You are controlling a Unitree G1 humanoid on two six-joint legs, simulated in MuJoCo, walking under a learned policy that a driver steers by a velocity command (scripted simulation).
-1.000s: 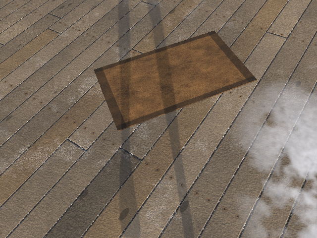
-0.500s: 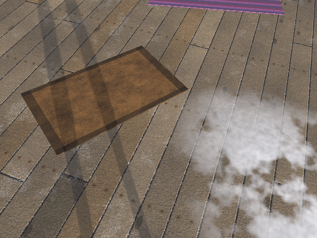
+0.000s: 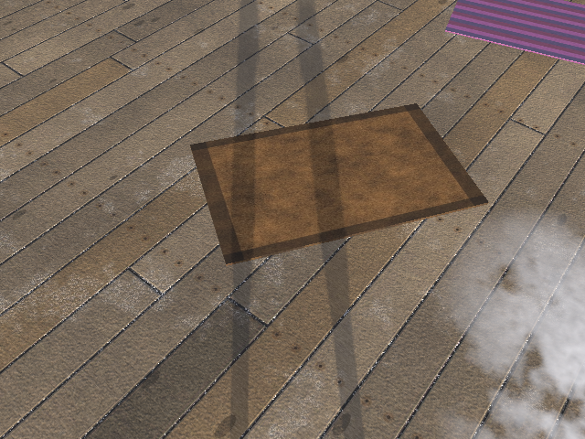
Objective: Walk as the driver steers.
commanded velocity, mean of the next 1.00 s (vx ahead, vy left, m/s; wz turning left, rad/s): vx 0.45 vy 0.00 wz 0.10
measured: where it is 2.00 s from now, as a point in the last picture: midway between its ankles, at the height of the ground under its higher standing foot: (298, 267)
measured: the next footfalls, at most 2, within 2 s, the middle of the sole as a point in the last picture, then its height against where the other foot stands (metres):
right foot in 0.48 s outside the picture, level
left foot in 0.94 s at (201, 384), level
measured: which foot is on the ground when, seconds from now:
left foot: down 0.00-0.48, up 0.50-0.92, down 0.94-1.00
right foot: down 0.00-0.00, up 0.02-0.46, down 0.48-0.94, up 0.96-1.00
